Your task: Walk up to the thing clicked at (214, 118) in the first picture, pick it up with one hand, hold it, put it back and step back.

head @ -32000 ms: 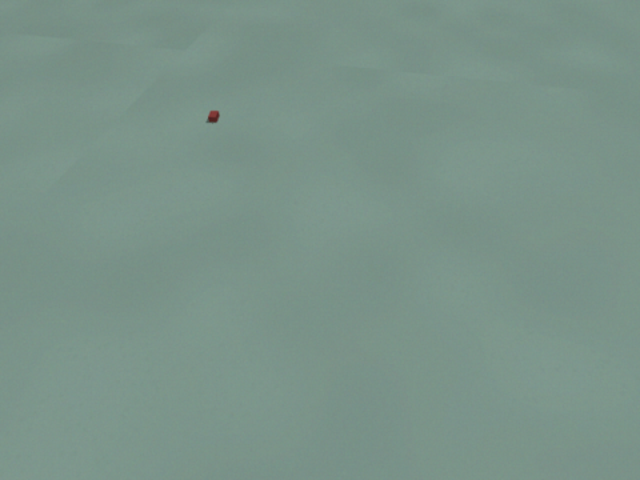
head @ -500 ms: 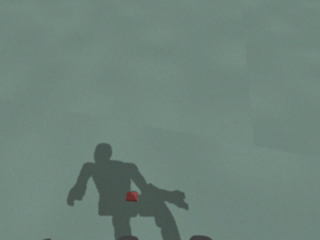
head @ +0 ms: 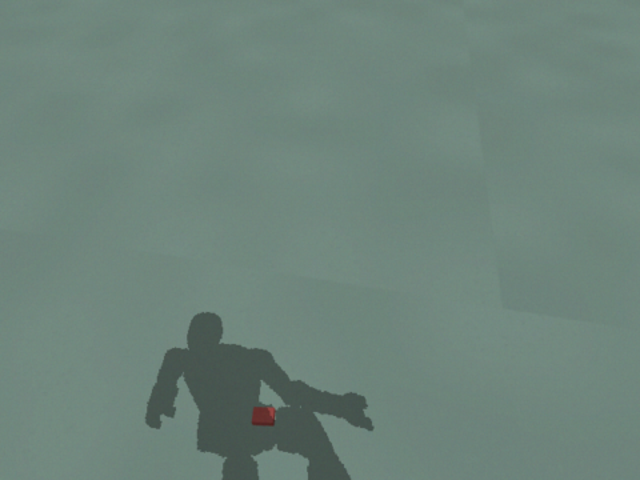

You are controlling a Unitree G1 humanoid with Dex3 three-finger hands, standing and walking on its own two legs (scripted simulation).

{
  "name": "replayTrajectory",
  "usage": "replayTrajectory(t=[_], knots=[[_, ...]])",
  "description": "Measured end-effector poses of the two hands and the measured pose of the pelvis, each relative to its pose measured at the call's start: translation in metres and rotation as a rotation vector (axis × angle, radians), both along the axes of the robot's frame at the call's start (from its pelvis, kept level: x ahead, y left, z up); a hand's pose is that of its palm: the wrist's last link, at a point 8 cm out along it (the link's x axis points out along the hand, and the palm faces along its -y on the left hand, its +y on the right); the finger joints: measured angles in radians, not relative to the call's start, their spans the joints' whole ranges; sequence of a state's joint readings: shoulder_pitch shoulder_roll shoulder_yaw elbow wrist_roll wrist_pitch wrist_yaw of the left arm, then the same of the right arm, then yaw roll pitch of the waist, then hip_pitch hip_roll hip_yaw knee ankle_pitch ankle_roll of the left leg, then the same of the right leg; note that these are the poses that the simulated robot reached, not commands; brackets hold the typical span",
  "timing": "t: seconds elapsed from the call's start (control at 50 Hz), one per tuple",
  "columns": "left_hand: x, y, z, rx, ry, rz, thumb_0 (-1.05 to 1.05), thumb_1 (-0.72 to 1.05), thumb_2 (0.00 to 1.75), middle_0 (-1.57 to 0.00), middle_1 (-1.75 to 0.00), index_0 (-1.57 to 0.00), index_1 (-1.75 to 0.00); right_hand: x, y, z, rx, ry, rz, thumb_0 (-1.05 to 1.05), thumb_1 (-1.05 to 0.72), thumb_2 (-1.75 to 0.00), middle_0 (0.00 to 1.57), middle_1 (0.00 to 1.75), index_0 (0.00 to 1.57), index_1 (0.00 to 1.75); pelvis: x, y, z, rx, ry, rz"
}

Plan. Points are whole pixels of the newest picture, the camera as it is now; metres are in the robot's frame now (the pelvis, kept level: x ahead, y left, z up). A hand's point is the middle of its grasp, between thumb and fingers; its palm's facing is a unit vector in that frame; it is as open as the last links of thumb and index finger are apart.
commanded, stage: stand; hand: left
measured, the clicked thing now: (263, 416) +0.43 +0.19 -0.76
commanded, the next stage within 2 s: rise first in 1.98 s
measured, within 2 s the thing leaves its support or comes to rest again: neither
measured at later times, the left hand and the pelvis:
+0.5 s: hand out of the picture +0.09 +0.26 -0.15, palm faces -0.03 -0.94 -0.34, open 7.4 cm; pelvis +0.01 +0.00 +0.00, yaw +0 degrees
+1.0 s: hand out of the picture +0.09 +0.26 -0.15, palm faces -0.02 -0.94 -0.34, open 7.4 cm; pelvis +0.02 +0.00 +0.00, yaw +1 degrees
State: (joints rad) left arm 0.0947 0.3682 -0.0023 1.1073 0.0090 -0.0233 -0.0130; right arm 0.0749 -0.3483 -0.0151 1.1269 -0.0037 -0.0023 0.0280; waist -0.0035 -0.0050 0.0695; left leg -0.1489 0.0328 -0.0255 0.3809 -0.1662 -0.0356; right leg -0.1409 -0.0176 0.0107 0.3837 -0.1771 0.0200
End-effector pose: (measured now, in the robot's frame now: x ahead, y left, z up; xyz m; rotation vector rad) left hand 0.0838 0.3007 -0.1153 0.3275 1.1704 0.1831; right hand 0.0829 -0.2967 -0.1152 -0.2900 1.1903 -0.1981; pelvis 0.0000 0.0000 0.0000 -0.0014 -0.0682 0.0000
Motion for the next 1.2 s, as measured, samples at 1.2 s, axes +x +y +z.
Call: replayTrajectory(t=[1.2], knots=[[0.007,-0.004,0.001,0.004,0.055,0.031,0.0,0.9,0.9,-0.2,-0.3,-0.2,-0.3,0.011,-0.003,-0.004,-0.004,0.056,0.012,0.01,-0.91,-0.89,0.2,0.3,0.21,0.3,0.021,-0.004,0.003,0.002,0.024,0.007]])
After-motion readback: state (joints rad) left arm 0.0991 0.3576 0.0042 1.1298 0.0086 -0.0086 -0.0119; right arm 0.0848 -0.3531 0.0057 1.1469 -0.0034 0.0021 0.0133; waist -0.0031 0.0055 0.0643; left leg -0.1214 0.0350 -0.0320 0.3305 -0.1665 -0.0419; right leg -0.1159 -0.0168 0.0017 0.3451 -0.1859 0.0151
